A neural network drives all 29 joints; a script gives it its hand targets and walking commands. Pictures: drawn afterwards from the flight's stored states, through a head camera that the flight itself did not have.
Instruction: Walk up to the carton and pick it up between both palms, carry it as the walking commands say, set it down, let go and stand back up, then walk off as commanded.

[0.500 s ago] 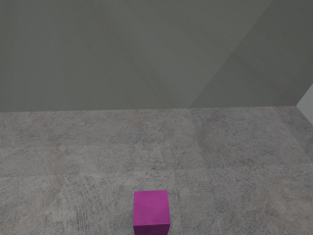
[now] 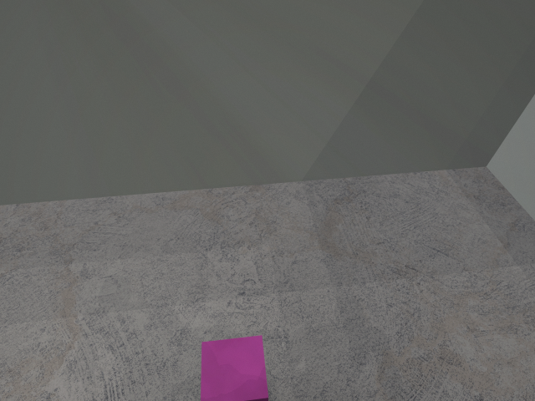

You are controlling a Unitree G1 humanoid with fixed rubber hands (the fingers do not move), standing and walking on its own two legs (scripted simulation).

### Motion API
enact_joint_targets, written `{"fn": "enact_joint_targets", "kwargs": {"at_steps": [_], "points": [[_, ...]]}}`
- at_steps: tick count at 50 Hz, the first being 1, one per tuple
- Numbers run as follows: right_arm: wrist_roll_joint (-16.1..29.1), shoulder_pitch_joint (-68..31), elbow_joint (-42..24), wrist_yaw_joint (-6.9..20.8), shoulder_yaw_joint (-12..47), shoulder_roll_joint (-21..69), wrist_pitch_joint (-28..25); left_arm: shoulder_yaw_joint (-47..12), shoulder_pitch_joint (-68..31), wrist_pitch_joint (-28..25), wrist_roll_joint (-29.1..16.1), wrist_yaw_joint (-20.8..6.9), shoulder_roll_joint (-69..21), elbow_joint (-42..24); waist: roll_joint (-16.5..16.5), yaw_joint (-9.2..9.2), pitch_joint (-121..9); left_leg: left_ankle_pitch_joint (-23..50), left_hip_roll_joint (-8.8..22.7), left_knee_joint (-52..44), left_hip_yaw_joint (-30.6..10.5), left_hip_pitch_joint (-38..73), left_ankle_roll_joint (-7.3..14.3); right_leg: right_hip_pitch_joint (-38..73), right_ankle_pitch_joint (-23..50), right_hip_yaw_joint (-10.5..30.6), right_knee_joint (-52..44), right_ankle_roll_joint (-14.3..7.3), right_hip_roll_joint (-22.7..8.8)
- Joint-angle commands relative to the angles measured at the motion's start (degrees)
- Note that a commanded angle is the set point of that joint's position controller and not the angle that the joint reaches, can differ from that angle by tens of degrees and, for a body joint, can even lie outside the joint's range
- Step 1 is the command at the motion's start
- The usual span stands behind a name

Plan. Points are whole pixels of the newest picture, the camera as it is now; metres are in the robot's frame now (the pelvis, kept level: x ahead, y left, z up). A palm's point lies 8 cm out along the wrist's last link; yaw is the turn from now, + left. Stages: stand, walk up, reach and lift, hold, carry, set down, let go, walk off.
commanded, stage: stand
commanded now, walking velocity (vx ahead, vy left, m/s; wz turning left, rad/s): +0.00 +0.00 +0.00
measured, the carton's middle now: (235, 380) +0.34 +0.07 -0.64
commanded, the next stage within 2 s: none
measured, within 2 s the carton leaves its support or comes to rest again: neither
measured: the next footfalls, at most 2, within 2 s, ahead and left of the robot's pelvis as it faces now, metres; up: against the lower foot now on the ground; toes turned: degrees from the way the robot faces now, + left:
left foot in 0.28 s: +0.10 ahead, +0.10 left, +0.00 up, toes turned +5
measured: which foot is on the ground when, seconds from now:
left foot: down 0.00-0.00, up 0.02-0.26, down 0.28-1.00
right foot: down 0.00-1.00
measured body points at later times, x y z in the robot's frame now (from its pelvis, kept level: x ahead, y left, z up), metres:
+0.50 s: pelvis +0.08 -0.03 +0.01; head +0.09 -0.03 +0.46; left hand +0.06 +0.20 -0.15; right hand +0.12 -0.26 -0.15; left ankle +0.06 +0.10 -0.73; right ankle +0.03 -0.13 -0.73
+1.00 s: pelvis +0.08 -0.03 +0.01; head +0.09 -0.03 +0.46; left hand +0.06 +0.20 -0.15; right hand +0.07 -0.25 -0.15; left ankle +0.06 +0.10 -0.73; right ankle +0.03 -0.13 -0.73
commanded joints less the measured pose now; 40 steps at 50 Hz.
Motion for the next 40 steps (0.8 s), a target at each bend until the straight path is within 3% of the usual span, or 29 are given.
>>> {"fn": "enact_joint_targets", "kwargs": {"at_steps": [1, 2, 3, 4, 5, 7, 9, 11, 13, 14, 15, 16, 18, 20, 23, 30, 40], "points": [[0.30, -1.48, -4.88, -0.49, 0.83, 0.04, -0.69, 3.21, 12.29, -0.22, 0.12, 0.77, 13.89, 0.60, -17.85, 5.78, -2.08, -15.98, -3.17, 16.76, 6.78, -23.85, 1.78, 17.98, 0.43, 23.19, -15.90, -6.10, -18.57], [0.71, -3.87, -4.76, -1.17, -0.20, -3.46, 0.59, 2.74, 14.04, -0.03, 0.09, 0.56, 11.93, 1.71, -12.64, 6.88, -0.99, -17.95, -0.57, 25.42, 2.65, -19.91, 2.32, 11.25, -0.57, 24.78, -15.83, -10.51, -20.67], [0.84, -4.41, -4.75, -1.08, -0.20, -2.94, 1.06, 1.93, 10.33, -0.03, -0.03, 0.54, 9.11, 0.99, -9.63, 4.81, 2.24, -15.07, 0.61, 29.24, 2.17, -20.53, 2.65, 8.24, 3.04, 22.35, -15.43, -11.42, -18.88], [0.91, -2.83, -3.62, -0.89, 0.16, -0.99, 1.06, 1.14, 6.72, -0.14, -0.15, 0.69, 6.31, -0.11, -7.31, 3.04, 3.49, -11.47, 2.10, 29.83, 1.99, -19.54, 2.65, 6.19, 9.65, 17.91, -14.75, -10.98, -16.64], [0.92, -1.32, -2.77, -0.76, 0.23, -0.01, 0.90, 0.69, 4.34, -0.26, -0.16, 1.06, 4.83, -0.88, -7.27, 1.83, 2.47, -8.98, 2.90, 28.42, 2.09, -17.69, 2.30, 6.06, 16.02, 14.55, -14.07, -10.27, -14.87], [0.74, 1.07, -1.48, -0.71, 0.33, 1.04, 0.72, 0.14, 3.84, -0.73, -0.19, 1.61, 3.03, -0.53, -6.81, 0.86, 0.48, -7.49, 2.34, 23.36, 3.17, -12.91, 1.19, 5.83, 33.10, 8.80, -10.85, -9.76, -12.86], [1.20, 0.46, -1.41, -1.10, 0.52, 2.07, 0.82, -0.12, 4.74, -0.95, -0.21, 1.92, 1.97, 0.36, -7.51, 1.30, -0.67, -5.82, 0.94, 15.22, 4.61, -9.79, 0.77, 6.99, 38.14, 6.31, -8.59, -9.36, -11.39], [1.46, -0.21, -1.30, -1.64, 0.65, 2.76, 1.10, -0.24, 5.43, -0.54, -0.38, 2.16, 1.70, 1.24, -9.24, 1.82, -0.85, -1.88, -0.23, 8.39, 6.02, -7.73, 1.01, 7.58, 35.45, 6.35, -7.98, -9.25, -10.83], [1.29, 0.30, -0.76, -1.94, 0.82, 3.37, 1.01, -0.24, 4.70, 0.11, -0.96, 2.17, 1.48, 1.66, -7.66, 0.76, -0.23, 12.32, 0.16, -3.65, 6.07, -1.27, 1.81, 4.11, 25.48, 5.74, -7.50, -6.94, -9.56], [0.70, 0.44, -0.47, -2.03, 0.48, 1.81, 0.71, -0.36, 5.46, 0.09, -1.23, 1.99, 0.85, 1.60, -5.48, 0.88, -0.37, 19.06, 2.79, -5.85, 3.99, 3.84, 2.00, 0.33, 16.68, 5.69, -7.86, -4.89, -8.18], [0.04, 0.80, -0.61, -1.98, 0.13, -0.44, 0.32, -0.47, 5.81, -0.11, -1.28, 1.79, 0.05, 1.22, -0.98, 1.16, -0.73, 26.81, 7.72, -6.77, -0.75, 7.46, 2.56, -3.25, 6.10, 4.60, -6.94, -3.66, -5.74], [0.98, -1.65, -0.16, -1.72, -0.12, -2.66, 0.37, -1.06, 8.13, 0.31, -1.19, 1.70, -3.53, 1.89, 7.07, 3.49, 2.09, 24.75, 8.11, -5.20, -1.09, -1.91, 4.76, 2.42, -1.08, 3.41, -10.82, -2.69, -3.65], [1.07, -3.38, -0.49, -1.47, 0.71, 2.44, 0.36, -0.60, 7.52, 0.43, -0.71, 2.27, -1.39, 3.39, 3.17, 1.96, 5.47, 21.68, 5.13, -5.17, 1.35, -2.82, 4.34, 3.70, 4.91, 3.57, -10.38, -3.06, -3.79], [1.40, -1.99, 0.61, -2.06, 0.85, 2.88, 0.03, -0.42, 7.86, 0.11, -0.45, 2.16, -1.55, 3.76, 2.16, 2.26, 3.74, 24.18, 4.19, -5.60, 2.06, -1.91, 4.15, 6.39, 12.59, 3.48, -9.21, -3.22, -4.37], [1.53, -1.47, 1.44, -2.42, 0.69, 3.10, -0.46, -0.44, 8.24, -0.33, -0.80, 2.30, -2.23, 4.19, 0.47, 2.50, 0.28, 28.92, 4.01, -4.72, 2.82, 0.85, 4.59, 8.78, 18.52, 3.07, -8.69, -3.19, -4.62], [1.41, -1.29, 2.54, -2.69, 0.55, 3.76, -0.10, -0.33, 7.74, 0.14, -0.82, 2.79, -3.26, 4.80, -1.22, 2.88, 0.66, 27.80, 3.54, -5.40, 3.31, 0.18, 4.74, 9.81, 19.19, 2.54, -8.95, -3.30, -4.48], [1.27, 0.59, 3.82, -2.85, 0.49, 4.72, 0.17, -0.03, 7.42, 0.23, -0.77, 2.99, -3.80, 5.55, -0.96, 2.88, 2.20, 24.26, 3.11, -6.67, 3.32, -0.50, 4.72, 9.06, 15.77, 2.80, -10.21, -3.61, -4.47]]}}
